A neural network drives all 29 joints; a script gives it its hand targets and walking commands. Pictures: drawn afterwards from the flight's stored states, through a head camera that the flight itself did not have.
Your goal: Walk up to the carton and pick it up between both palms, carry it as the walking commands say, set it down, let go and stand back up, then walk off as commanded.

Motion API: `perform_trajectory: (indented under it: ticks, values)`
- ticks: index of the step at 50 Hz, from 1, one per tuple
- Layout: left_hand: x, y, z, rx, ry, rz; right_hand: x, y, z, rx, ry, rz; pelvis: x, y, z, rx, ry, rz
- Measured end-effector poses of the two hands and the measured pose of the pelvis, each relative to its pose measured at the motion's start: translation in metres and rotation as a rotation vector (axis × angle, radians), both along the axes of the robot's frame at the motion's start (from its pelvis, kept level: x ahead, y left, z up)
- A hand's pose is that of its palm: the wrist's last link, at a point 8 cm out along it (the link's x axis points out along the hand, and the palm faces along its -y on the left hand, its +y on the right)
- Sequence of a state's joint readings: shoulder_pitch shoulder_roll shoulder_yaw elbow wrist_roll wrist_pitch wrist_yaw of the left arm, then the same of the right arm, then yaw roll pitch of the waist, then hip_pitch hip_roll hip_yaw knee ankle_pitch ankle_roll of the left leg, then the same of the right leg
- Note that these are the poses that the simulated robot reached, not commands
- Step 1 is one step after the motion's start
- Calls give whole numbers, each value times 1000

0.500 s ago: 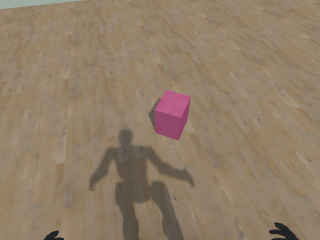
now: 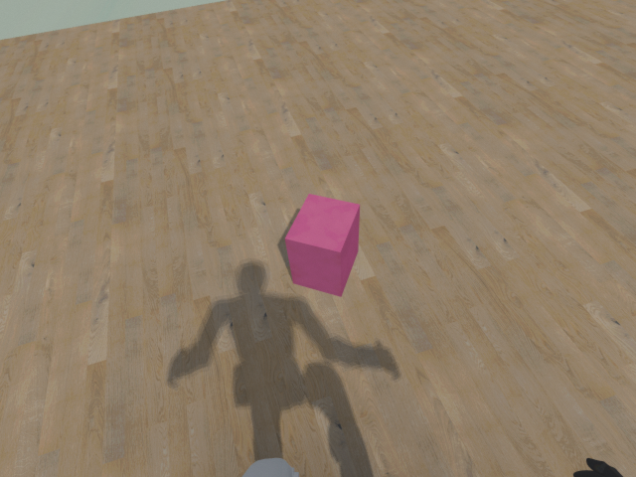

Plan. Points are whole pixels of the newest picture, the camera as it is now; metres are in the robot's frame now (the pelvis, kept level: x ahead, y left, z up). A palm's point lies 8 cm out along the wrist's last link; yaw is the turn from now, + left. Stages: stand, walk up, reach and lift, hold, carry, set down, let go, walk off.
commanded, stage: walk up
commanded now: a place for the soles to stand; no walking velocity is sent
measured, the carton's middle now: (325, 245) +0.95 +0.02 -0.64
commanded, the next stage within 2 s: none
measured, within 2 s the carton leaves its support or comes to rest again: neither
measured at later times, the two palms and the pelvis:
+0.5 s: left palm (108, 360) +0.29 +0.34 -0.07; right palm (592, 395) +0.22 -0.33 -0.06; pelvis +0.18 +0.02 +0.00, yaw -3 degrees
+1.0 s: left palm (115, 304) +0.41 +0.38 -0.09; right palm (506, 262) +0.44 -0.29 -0.07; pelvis +0.34 +0.05 -0.01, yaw -2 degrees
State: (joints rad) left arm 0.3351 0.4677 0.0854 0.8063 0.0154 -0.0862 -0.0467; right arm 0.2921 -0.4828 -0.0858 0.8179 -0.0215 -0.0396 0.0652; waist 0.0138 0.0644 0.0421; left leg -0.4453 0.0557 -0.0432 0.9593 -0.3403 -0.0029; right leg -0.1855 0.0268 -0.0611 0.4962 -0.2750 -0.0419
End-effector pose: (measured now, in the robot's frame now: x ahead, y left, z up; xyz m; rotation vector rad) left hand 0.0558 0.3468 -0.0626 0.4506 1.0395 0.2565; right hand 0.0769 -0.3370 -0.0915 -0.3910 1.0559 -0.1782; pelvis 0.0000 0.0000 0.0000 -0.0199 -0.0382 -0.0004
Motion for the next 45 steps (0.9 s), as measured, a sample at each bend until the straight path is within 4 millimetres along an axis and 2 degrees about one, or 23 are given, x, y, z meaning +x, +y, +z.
perform_trajectory:
  ticks: [3,7,10,12,15,21,25,28,32,38,42,45]
  values:
    - [7,0,0,-7,14,6,31,10,3,16,-6,37,20,1,2,2,2,3]
    - [22,5,-8,-25,40,8,86,25,11,18,-64,79,49,8,-1,4,3,0]
    - [45,14,-22,-40,50,4,129,36,17,-3,-131,104,75,19,-9,10,2,-6]
    - [67,16,-32,-54,46,-3,148,39,20,-35,-171,111,89,26,-15,19,-3,-13]
    - [109,12,-35,-71,21,-46,155,38,28,-50,-190,69,108,30,-13,23,-3,-22]
    - [191,2,-21,-86,-23,-140,144,22,36,-76,-129,-5,148,28,-3,29,9,-45]
    - [238,-5,-9,-56,-49,-186,140,6,27,-69,-79,-51,176,20,-3,26,9,-53]
    - [267,-6,-5,-7,-94,-193,152,-4,10,-53,-48,-63,199,9,-14,20,7,-49]
    - [278,0,4,30,-111,-144,191,5,-6,-13,-27,-37,225,6,-14,12,8,-37]
    - [278,15,11,41,-61,-79,265,25,-2,23,-42,44,264,14,-6,14,13,-25]
    - [282,31,-1,22,-7,-54,320,40,7,9,-94,86,291,28,-9,19,16,-26]
    - [296,41,-20,2,20,-42,350,45,12,-38,-145,97,313,41,-20,27,11,-28]
